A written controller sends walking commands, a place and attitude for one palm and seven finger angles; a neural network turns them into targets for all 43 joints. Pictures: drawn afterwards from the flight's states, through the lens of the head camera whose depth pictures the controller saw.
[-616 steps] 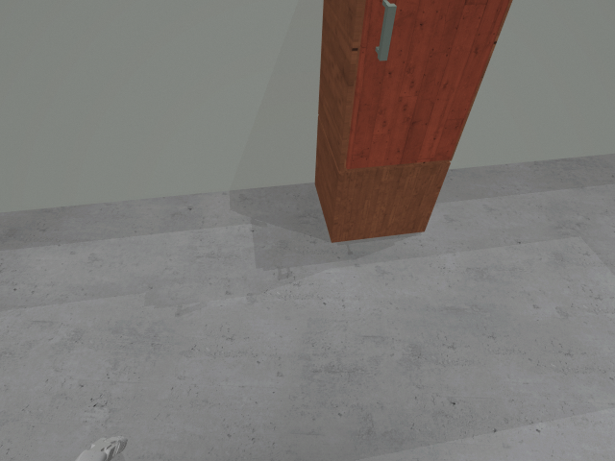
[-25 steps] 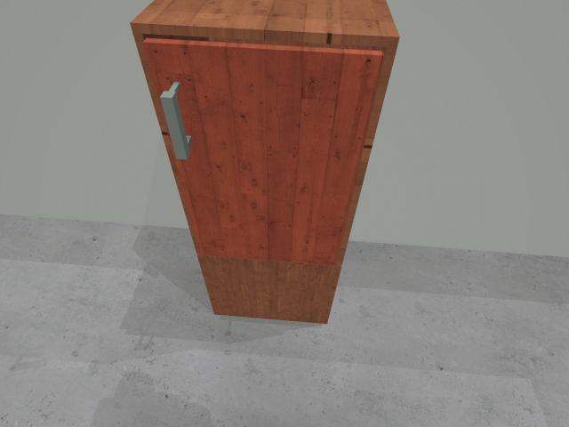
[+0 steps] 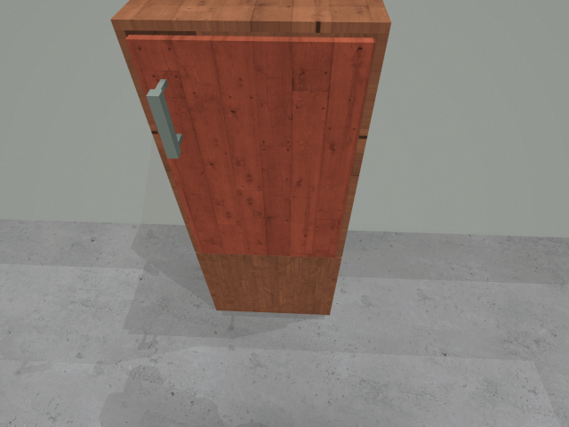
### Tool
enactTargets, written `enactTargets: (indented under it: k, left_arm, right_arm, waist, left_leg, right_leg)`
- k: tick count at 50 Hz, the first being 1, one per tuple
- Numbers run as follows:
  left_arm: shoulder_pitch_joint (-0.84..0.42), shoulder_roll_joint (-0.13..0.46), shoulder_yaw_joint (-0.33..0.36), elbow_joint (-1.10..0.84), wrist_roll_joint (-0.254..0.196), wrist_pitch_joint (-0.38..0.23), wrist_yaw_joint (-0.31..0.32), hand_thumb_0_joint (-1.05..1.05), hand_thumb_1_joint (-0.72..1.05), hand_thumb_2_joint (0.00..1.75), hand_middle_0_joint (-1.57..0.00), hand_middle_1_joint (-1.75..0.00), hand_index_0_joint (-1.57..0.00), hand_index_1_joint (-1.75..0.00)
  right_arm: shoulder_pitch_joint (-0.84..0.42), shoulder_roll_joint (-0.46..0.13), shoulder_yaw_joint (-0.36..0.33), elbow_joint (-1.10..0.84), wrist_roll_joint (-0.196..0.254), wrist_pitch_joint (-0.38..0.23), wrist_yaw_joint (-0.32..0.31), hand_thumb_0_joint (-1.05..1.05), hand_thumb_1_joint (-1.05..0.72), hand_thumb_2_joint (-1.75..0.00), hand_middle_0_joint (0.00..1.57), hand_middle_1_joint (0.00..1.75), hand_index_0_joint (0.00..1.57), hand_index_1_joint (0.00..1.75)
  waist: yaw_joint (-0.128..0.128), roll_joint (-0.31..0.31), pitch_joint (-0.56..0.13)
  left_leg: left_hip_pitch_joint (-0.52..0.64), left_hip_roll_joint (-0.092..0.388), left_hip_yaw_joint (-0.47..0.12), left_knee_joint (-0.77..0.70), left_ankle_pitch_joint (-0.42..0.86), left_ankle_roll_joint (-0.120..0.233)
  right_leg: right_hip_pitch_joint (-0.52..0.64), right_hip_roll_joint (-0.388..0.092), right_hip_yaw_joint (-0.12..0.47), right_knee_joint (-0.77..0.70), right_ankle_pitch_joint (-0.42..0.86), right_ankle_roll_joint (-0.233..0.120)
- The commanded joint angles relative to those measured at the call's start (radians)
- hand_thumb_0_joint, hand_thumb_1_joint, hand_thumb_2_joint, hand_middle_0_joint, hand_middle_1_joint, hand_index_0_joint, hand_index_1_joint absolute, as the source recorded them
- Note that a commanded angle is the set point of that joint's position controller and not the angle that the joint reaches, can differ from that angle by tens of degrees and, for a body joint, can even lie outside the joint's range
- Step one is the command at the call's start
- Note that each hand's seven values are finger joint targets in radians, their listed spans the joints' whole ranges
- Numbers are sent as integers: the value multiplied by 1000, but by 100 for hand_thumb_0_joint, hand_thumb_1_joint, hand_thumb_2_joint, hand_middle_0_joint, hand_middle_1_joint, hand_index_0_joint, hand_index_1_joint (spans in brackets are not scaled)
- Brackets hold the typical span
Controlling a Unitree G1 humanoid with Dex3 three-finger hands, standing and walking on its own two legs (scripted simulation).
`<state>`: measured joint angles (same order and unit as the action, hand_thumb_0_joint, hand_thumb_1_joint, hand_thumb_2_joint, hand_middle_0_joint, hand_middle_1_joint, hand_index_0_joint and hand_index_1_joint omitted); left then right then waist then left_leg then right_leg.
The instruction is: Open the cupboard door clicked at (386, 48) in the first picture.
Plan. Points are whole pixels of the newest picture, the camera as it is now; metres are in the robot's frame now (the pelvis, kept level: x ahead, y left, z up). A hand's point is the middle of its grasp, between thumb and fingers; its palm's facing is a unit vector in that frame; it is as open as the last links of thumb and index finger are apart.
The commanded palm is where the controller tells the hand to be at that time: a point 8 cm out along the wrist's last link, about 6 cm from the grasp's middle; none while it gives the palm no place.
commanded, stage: look again from close up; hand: left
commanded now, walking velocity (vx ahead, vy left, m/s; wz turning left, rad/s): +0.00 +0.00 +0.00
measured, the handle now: (168, 119) +0.58 +0.24 +0.12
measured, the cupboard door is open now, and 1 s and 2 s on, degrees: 0 0 0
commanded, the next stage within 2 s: raise the hand with hooked fingers in 0.42 s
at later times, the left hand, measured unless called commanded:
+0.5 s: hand out of the picture +0.00 +0.21 -0.18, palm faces +0.00 -0.98 -0.19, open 7.4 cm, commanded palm none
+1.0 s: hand out of the picture +0.12 +0.23 -0.04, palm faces +0.14 -0.99 -0.02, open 8.9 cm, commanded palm +0.13 +0.28 +0.00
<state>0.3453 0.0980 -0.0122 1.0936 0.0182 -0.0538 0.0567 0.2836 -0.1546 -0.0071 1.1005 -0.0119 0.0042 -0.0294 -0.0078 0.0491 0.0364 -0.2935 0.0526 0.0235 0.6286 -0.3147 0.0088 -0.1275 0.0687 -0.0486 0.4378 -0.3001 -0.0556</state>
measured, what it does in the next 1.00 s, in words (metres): lowers itself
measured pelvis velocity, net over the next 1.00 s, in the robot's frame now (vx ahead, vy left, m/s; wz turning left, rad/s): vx -0.04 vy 0.00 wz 0.03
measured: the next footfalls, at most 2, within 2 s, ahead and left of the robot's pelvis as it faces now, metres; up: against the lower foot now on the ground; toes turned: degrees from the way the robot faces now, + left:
none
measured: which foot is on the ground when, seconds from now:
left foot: down 0.00-1.00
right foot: down 0.00-1.00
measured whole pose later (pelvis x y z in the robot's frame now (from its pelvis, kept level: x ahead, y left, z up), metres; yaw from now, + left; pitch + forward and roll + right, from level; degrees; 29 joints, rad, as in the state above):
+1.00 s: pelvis -0.04 +0.00 -0.06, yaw +2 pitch +8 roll -1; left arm 0.51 0.24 0.23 0.08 -0.28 -0.40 -0.31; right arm 0.16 -0.27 -0.06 0.48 0.02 -0.21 -0.03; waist 0.03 -0.04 -0.11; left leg -0.72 0.02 -0.01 0.99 -0.42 0.00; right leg -0.61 0.03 -0.10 0.98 -0.51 -0.06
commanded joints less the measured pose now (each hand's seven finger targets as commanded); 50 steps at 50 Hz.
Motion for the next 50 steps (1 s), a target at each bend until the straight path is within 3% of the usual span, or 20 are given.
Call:
enactTargets:
  k: [1, 5, 8, 17, 25, 26, 27, 28, 29, 30, 31, 33, 37, 38, 39, 41, 44, 48, 49, 50]
  left_arm:
    - [31, 146, 28, -59, -2, -9, 6, 0, 90, 90, -20, -30, -20, -30]
    - [32, 124, 25, -60, -4, 21, 1, 0, 90, 90, -20, -30, -20, -30]
    - [39, 129, 21, -57, -1, 31, -6, 0, 90, 90, -20, -30, -20, -30]
    - [21, 148, 20, -64, -1, 36, -15, 0, 90, 90, -20, -30, -20, -30]
    - [24, 159, 19, -44, -2, 33, -15, 0, 90, 90, -20, -30, -20, -30]
    - [77, 160, 14, -18, 7, 19, 20, 0, 90, 90, -20, -30, -20, -30]
    - [-626, 421, 164, -1639, -198, -177, 28, 0, 88, 89, -20, -32, -20, -32]
    - [-215, 368, 163, -1425, -117, -124, 69, 0, 85, 88, -20, -33, -20, -33]
    - [-178, 292, 112, -1340, -126, -72, 120, 0, 83, 87, -21, -34, -21, -34]
    - [164, 3, -43, -1035, -142, 35, 107, 0, 81, 86, -21, -36, -21, -36]
    - [6, 24, -43, -1276, -189, 12, 86, 0, 78, 85, -21, -37, -21, -37]
    - [20, 79, 7, -1251, -164, -74, 49, 0, 74, 83, -21, -40, -21, -40]
    - [351, 61, 124, -926, -213, -275, -145, 0, 64, 79, -22, -47, -22, -47]
    - [363, 85, 160, -919, -237, -340, -215, 0, 62, 78, -22, -48, -22, -48]
    - [382, 156, 241, -874, -256, -389, -289, 0, 60, 77, -22, -50, -22, -50]
    - [322, 245, 314, -925, -292, -444, -406, 0, 55, 75, -22, -53, -22, -53]
    - [161, 340, 381, -1168, -312, -419, -417, 0, 48, 72, -23, -57, -23, -57]
    - [-88, 328, 365, -1493, -350, -504, -344, 0, 39, 68, -24, -63, -24, -63]
    - [-173, 323, 334, -1538, -355, -533, -340, 0, 36, 67, -24, -64, -24, -64]
    - [-184, 310, 311, -1519, -352, -555, -344, 0, 34, 66, -24, -66, -24, -66]
  right_arm:
    - [91, -27, -2, -69, 2, -27, 9, 0, -90, -90, 20, 30, 20, 30]
    - [82, -71, 1, -64, -6, -39, 0, 0, -90, -90, 20, 30, 20, 30]
    - [49, -80, 1, -81, -4, -33, 1, 0, -90, -90, 20, 30, 20, 30]
    - [55, -110, 1, -65, -5, -43, -1, 0, -90, -90, 20, 30, 20, 30]
    - [47, -110, 1, -41, 1, -50, -6, 0, -90, -90, 20, 30, 20, 30]
    - [-35, -140, 0, -105, 13, -43, 4, 0, -90, -90, 20, 30, 20, 30]
    - [19, -296, -45, -455, 56, -192, -32, 0, -90, -90, 20, 30, 20, 30]
    - [-70, -186, 8, -379, 52, -294, -65, 0, -90, -90, 20, 30, 20, 30]
    - [-59, -171, -13, -309, 54, -330, -70, 0, -90, -90, 20, 30, 20, 30]
    - [-34, -136, -16, -290, 62, -325, -52, 0, -90, -90, 20, 30, 20, 30]
    - [-36, -179, -29, -381, 67, -329, -45, 0, -90, -90, 20, 30, 20, 30]
    - [-64, -210, -45, -431, 42, -348, -46, 0, -90, -90, 20, 30, 20, 30]
    - [-120, -215, -81, -529, 17, -305, -9, 0, -90, -90, 20, 30, 20, 30]
    - [-143, -218, -89, -557, 17, -296, 0, 0, -90, -90, 20, 30, 20, 30]
    - [-151, -225, -99, -583, 27, -285, 14, 0, -90, -90, 20, 30, 20, 30]
    - [-194, -238, -100, -668, 31, -271, 21, 0, -90, -90, 20, 30, 20, 30]
    - [-187, -226, -86, -747, 34, -242, 10, 0, -90, -90, 20, 30, 20, 30]
    - [-114, -187, -66, -749, 30, -245, -16, 0, -90, -90, 20, 30, 20, 30]
    - [-93, -191, -59, -731, 26, -249, -25, 0, -90, -90, 20, 30, 20, 30]
    - [-88, -195, -57, -706, 28, -258, -34, 0, -90, -90, 20, 30, 20, 30]
  waist:
    - [-32, -119, -69]
    - [2, 62, 39]
    - [16, -24, 122]
    - [18, -35, 38]
    - [15, -35, -5]
    - [39, -49, 53]
    - [-107, 121, -491]
    - [5, 277, -492]
    - [-31, 213, -401]
    - [-38, 127, -224]
    - [-36, 98, -134]
    - [-55, -22, -61]
    - [35, -423, -58]
    - [53, -423, -77]
    - [81, -353, -96]
    - [85, -171, -161]
    - [100, 69, -285]
    - [9, 144, -370]
    - [-32, 83, -353]
    - [-44, 96, -335]
  left_leg:
    - [85, -1, -10, -103, 97, 8]
    - [35, 63, -95, -187, 229, 46]
    - [-31, 54, -112, -248, 69, 52]
    - [29, 65, -126, -294, 77, 62]
    - [102, 58, -90, -250, 256, 59]
    - [46, 74, -69, -82, 353, 26]
    - [366, -38, -63, -169, 446, 14]
    - [454, 22, -65, -200, 597, -11]
    - [344, 20, -79, -222, 516, -50]
    - [254, 23, -103, -246, 444, -30]
    - [172, 17, -120, -230, 359, -27]
    - [45, -20, -105, -139, 184, -13]
    - [-204, -43, -60, 53, 192, -14]
    - [-262, -56, -40, 92, 166, -18]
    - [-282, -68, -25, 122, 167, -26]
    - [-303, -89, 5, 183, 145, -23]
    - [-285, -91, 22, 204, 113, -5]
    - [-212, -57, -22, 260, 97, 20]
    - [-231, -49, -39, 288, 77, 25]
    - [-243, -46, -45, 301, 61, 26]
  right_leg:
    - [-28, -207, 123, -8, 459, -42]
    - [-92, -127, 96, 10, 104, -3]
    - [-124, -120, 106, -24, -8, 1]
    - [-89, -130, 94, -3, 31, 12]
    - [-76, -148, 107, -12, 134, 19]
    - [-122, -190, 141, -71, 281, 32]
    - [-85, -91, 28, 45, 354, 19]
    - [-124, -70, 9, 145, 160, 5]
    - [-191, -64, -18, 176, 41, 21]
    - [-283, -74, -27, 184, -17, 33]
    - [-267, -80, -38, 163, -3, 36]
    - [-314, -65, -54, 99, 21, 29]
    - [-429, -40, -84, 238, 78, 34]
    - [-442, -45, -68, 274, 98, 33]
    - [-423, -55, -40, 305, 133, 22]
    - [-411, -74, -3, 347, 146, 14]
    - [-411, -66, 31, 376, 77, 14]
    - [-469, -53, 71, 346, 18, 27]
    - [-504, -47, 85, 349, 6, 35]
    - [-527, -47, 99, 341, -23, 32]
